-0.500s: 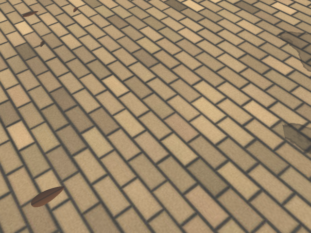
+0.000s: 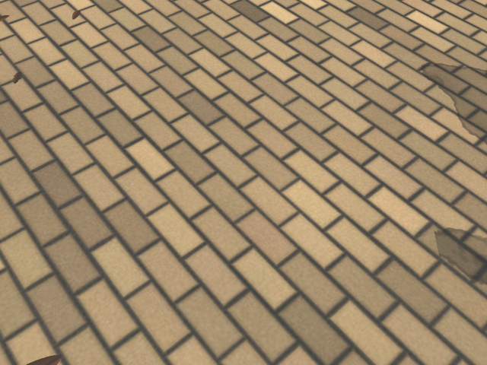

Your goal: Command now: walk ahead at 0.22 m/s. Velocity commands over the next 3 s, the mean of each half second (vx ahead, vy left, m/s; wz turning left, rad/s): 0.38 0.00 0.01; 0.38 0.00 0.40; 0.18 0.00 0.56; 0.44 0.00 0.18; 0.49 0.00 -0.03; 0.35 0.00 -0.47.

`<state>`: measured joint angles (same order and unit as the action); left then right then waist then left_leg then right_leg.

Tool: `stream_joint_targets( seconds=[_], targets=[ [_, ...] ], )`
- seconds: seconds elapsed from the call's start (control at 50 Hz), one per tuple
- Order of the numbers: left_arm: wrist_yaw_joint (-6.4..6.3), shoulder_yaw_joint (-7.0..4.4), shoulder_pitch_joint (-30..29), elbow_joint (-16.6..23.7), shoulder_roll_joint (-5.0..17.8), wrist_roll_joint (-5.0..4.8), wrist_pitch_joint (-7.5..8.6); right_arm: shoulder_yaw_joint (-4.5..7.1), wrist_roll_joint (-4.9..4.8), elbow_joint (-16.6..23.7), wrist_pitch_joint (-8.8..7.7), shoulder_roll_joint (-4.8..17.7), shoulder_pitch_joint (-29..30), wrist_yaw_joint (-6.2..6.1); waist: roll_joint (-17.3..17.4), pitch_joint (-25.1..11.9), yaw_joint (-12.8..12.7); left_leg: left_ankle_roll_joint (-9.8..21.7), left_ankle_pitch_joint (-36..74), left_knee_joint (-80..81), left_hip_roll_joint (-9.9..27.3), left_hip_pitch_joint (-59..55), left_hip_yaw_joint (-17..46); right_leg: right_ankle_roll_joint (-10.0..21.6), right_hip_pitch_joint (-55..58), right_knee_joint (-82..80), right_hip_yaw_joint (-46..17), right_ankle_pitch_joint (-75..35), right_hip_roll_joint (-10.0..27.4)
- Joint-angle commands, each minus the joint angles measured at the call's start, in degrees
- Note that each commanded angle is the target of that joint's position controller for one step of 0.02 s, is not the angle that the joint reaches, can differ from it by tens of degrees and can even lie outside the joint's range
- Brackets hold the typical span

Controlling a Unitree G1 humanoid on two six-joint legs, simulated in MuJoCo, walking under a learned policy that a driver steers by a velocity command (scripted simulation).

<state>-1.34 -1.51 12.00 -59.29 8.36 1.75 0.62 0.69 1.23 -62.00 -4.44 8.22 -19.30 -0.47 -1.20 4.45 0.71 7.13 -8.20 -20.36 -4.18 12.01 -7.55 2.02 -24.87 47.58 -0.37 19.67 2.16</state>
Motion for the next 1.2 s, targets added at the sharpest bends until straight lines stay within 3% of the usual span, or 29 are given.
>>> stream_joint_targets(
  seconds=[0.02, 0.06, 0.12, 0.24, 0.28, 0.32, 0.34, 0.36, 0.38, 0.4, 0.42, 0.44, 0.48, 0.54, 0.62, 0.68, 0.74, 0.78, 0.8, 0.82, 0.84, 0.86, 0.88, 0.9, 0.94, 0.98, 1.02, 1.1, 1.2],
  targets=[
    [0.66, -0.58, 3.76, 0.69, 4.03, 0.38, -0.85, 1.96, -0.28, 2.02, 0.95, 8.94, -4.07, 0.03, 8.11, -3.10, -0.04, 5.68, -15.35, 14.06, 17.36, 1.70, 17.14, 0.34, 3.03, -2.35, 2.36, -1.11, 0.24],
    [1.37, -0.83, -0.95, 2.51, 4.26, 0.31, -0.24, 2.24, -0.27, 1.81, 1.53, 8.46, -5.75, -0.19, 6.30, 0.61, 0.84, 6.27, -22.10, 17.11, 19.56, -0.60, 21.31, 0.10, -2.24, -3.95, 2.24, -1.71, 1.11],
    [1.76, -0.87, -2.68, 3.13, 3.07, 0.10, 1.07, 2.71, -0.09, 1.12, 1.07, 8.53, -8.62, -0.55, 3.06, 0.71, 1.51, 6.89, -19.89, 16.63, 20.35, -6.26, 21.50, 0.05, -5.26, -6.24, 2.48, -1.42, 1.35],
    [2.15, -1.24, -6.23, 5.54, 3.30, -0.40, 2.63, 3.33, 0.17, 0.56, 0.18, 8.83, -10.29, -0.43, 4.99, 1.24, 2.46, 7.38, -17.57, 14.46, 19.62, -9.49, 19.57, 0.88, -3.83, -13.14, 4.38, -0.04, 0.38],
    [2.17, -1.33, -5.17, 5.70, 3.16, -0.62, 3.12, 3.57, 0.00, 0.70, 0.04, 9.21, -9.20, -0.16, 5.17, 1.34, 1.40, 6.87, -15.27, 12.54, 18.88, -7.25, 17.85, 1.44, 1.26, -17.92, 5.77, -2.27, -0.48],
    [1.94, -1.72, 1.36, 3.66, 3.35, -0.56, 3.74, 3.72, -0.62, 1.22, 0.01, 9.22, -6.49, 0.05, 4.38, 0.51, -2.04, 4.89, -11.30, 6.59, 15.95, 0.58, 13.90, 2.09, 14.91, -24.83, 7.26, -5.70, -2.44],
    [1.50, -2.47, 7.92, 1.66, 5.24, -0.27, 4.23, 3.28, -0.62, 1.89, -0.24, 7.71, -4.88, 0.01, 2.26, -1.99, -4.67, 3.22, -8.85, -0.02, 13.36, 7.50, 10.62, 2.93, 25.76, -26.20, 3.95, -4.05, -0.54],
    [0.78, -3.89, 16.33, 0.01, 10.61, 0.59, 4.77, 2.18, -0.92, 4.37, -0.69, 4.16, -1.12, 0.34, -7.31, -4.81, -8.33, -0.03, -8.82, -16.14, 7.25, 17.25, 3.54, 5.97, 35.10, -33.43, -11.49, 6.47, 10.51],
    [0.57, -5.16, 21.27, -1.38, 15.56, 0.21, 4.34, 2.12, -0.39, 6.56, -0.82, 3.96, 0.17, 0.65, -15.07, -2.54, -8.84, -1.36, -21.59, -30.10, 1.64, 31.53, 0.04, 11.59, 38.92, -40.79, -29.87, 12.62, 21.03],
    [0.65, -4.16, 18.01, -1.01, 11.59, 0.15, 3.79, 3.37, 1.02, 6.59, -0.37, 8.15, 1.77, 0.87, -6.24, 1.12, -6.12, -0.70, -21.15, -38.22, 5.63, 33.62, 5.67, 12.68, 34.27, -38.38, -27.27, 9.09, 21.01],
    [1.13, -3.31, 13.72, 0.43, 8.82, -0.17, 3.88, 3.36, 0.76, 6.19, -0.32, 7.18, 1.49, 1.43, -3.11, 1.35, -3.68, -0.65, -16.40, -40.31, 7.14, 32.66, 7.66, 11.27, 31.01, -38.32, -22.54, 5.37, 17.97],
    [1.39, -2.89, 10.97, 1.24, 7.49, -0.41, 4.20, 3.22, 0.34, 5.73, -0.25, 6.13, 1.00, 1.80, -1.98, 1.42, -1.86, -1.18, -12.45, -39.92, 8.32, 30.77, 8.00, 9.68, 28.31, -39.37, -17.83, 1.09, 15.54],
    [0.99, -2.27, 9.75, 1.54, 6.16, -0.48, 5.19, 3.33, 0.42, 5.40, 0.57, 5.49, 1.45, 2.36, -2.01, 1.12, -0.38, -2.64, -7.33, -39.33, 8.61, 28.67, 7.86, 7.46, 26.22, -40.84, -10.00, -9.20, 12.75],
    [0.51, -1.86, 14.02, -0.25, 6.01, -0.63, 6.09, 3.35, 0.43, 6.58, 1.59, 4.41, 4.60, 2.63, -2.27, 1.01, -0.05, -3.62, -2.46, -39.40, 7.51, 29.87, 7.22, 6.34, 26.08, -39.36, -1.89, -27.94, 11.32],
    [0.40, -1.22, 13.75, -0.02, 5.52, -0.47, 6.49, 2.37, 0.15, 10.71, 1.81, 3.00, 14.06, 3.01, -3.71, 3.37, -0.73, -3.62, 5.68, -26.58, 6.65, 26.52, 3.83, 5.33, 21.69, -40.05, 5.98, -33.49, 8.65],
    [-0.09, -1.41, 15.86, -0.86, 7.31, -0.63, 6.76, 1.95, 0.19, 13.15, 1.95, 3.39, 18.82, 3.32, -4.08, 3.95, -1.64, -1.68, 7.14, -17.69, 5.62, 21.36, 0.20, 5.10, 23.44, -39.69, 8.67, -38.94, 10.08],
    [-0.88, -1.92, 15.58, -1.03, 9.70, -0.62, 6.49, 2.76, 0.45, 13.07, 1.86, 5.53, 15.56, 2.82, -4.84, 0.42, 0.68, 1.86, 2.30, -15.44, 2.15, 15.83, -2.50, 4.33, 30.04, -30.25, 11.51, -61.00, 11.56],
    [-1.32, -2.50, 14.15, -0.38, 11.06, -0.27, 5.41, 3.93, 0.91, 9.52, 1.30, 7.57, 3.86, 2.41, -5.33, -5.65, 5.13, 4.22, 0.22, -13.06, -1.42, 5.29, -3.11, 3.70, 30.30, -11.97, 12.37, -68.35, 11.35],
    [-1.14, -2.73, 13.30, 0.31, 11.68, -0.87, 5.11, 4.84, 1.69, 7.74, 0.77, 9.39, -2.28, 2.21, -4.14, -8.91, 8.25, 5.69, 5.28, -7.46, -0.87, -4.57, -0.66, 2.40, 24.60, 1.36, 13.02, -58.52, 9.80],
    [-0.67, -2.35, 13.59, 2.62, 9.32, -1.27, 5.16, 6.29, 2.13, 7.81, 0.51, 14.77, -5.76, 1.67, 3.28, -14.57, 8.30, 9.03, 17.24, -8.84, 12.04, -17.17, 14.13, 0.59, 11.51, 21.27, 13.48, -25.68, 5.28],
    [-0.13, -1.80, 18.24, 5.58, 5.81, -3.36, 4.88, 7.28, 1.16, 9.74, 1.14, 19.31, -2.80, 1.73, 13.67, -24.12, 3.63, 21.06, 36.49, -5.24, 27.56, -31.63, 43.32, -1.81, -6.92, 41.77, 5.89, 14.69, -6.29],
    [-0.04, -2.27, 12.01, 6.68, 8.92, -1.98, 5.01, 7.26, -0.70, 10.51, 2.06, 18.62, -1.43, 1.25, 2.85, -22.03, 4.16, 18.81, 35.86, -2.30, 24.89, -26.22, 37.59, -1.24, -9.84, 41.00, -1.59, 8.11, -1.99],
    [0.04, -2.18, 8.17, 8.29, 8.73, -1.98, 5.30, 6.37, -0.96, 11.04, 2.16, 15.58, 2.82, 0.83, 1.80, -14.20, 2.92, 16.78, 35.96, -0.95, 23.31, -18.17, 31.15, -1.16, -11.18, 37.50, -1.24, 3.88, 0.00],
    [-0.14, -2.32, 7.63, 7.98, 8.50, -1.41, 5.23, 5.53, -0.97, 11.24, 2.15, 12.52, 5.26, 0.70, -1.67, -8.33, 0.73, 13.85, 37.41, 0.99, 20.25, -10.27, 26.55, -1.37, -9.54, 32.38, -1.14, 2.28, 1.68],
    [-0.19, -2.55, 8.63, 8.27, 8.06, 0.63, 2.73, 4.64, -1.60, 11.42, 2.06, 10.01, 5.98, 0.18, -0.54, -5.86, -1.76, 10.61, 38.02, 2.77, 15.67, -1.50, 20.79, -2.41, -4.05, 25.62, -1.50, 1.63, 2.92],
    [-0.14, -2.39, 8.82, 9.01, 6.92, 0.45, 0.81, 4.83, -0.97, 11.76, 1.49, 11.73, 5.46, 0.25, 0.62, -6.70, -2.78, 9.64, 42.06, 2.41, 13.63, 0.80, 18.71, -3.50, -2.64, 21.52, -0.90, 0.92, 2.24],
    [-0.05, -2.46, 6.90, 10.30, 7.35, 0.26, -0.02, 5.26, -0.68, 12.39, 1.51, 13.61, 4.53, 0.27, 1.94, -7.99, -2.59, 8.19, 43.31, 1.82, 12.38, 0.24, 18.07, -4.31, -4.29, 18.04, -0.53, -1.97, 2.02],
    [0.00, -2.87, -0.24, 13.58, 9.58, 0.23, -1.27, 5.50, -1.15, 13.69, 2.87, 14.36, 1.83, -0.22, 4.66, -8.69, -0.14, 4.02, 33.06, 1.88, 11.25, -3.08, 21.25, -5.46, -9.74, 13.71, -1.27, -6.73, 2.28],
    [-0.29, -3.01, -6.05, 16.62, 10.91, -0.17, -2.05, 5.91, -0.82, 15.21, 4.07, 15.38, -1.14, -0.84, 5.27, -7.16, 1.86, 3.88, 22.24, 2.01, 12.44, -8.56, 28.36, -6.03, -15.26, 9.68, -3.55, -6.27, 1.66]
  ],
)
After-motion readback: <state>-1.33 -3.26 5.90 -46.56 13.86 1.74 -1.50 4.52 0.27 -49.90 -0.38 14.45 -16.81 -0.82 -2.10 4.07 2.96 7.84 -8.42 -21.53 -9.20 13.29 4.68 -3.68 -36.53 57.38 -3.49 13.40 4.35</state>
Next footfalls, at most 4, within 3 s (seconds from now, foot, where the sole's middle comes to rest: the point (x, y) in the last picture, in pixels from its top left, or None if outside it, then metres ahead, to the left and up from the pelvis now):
0.34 right None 0.16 -0.15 -0.78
0.80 left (233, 358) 0.48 0.04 -0.78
1.50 right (277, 300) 0.64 -0.09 -0.78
1.96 left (165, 267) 0.75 0.24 -0.78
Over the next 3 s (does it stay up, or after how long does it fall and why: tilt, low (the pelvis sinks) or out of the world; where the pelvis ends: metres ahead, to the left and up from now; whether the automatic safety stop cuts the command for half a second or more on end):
stays up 1.12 0.38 -0.01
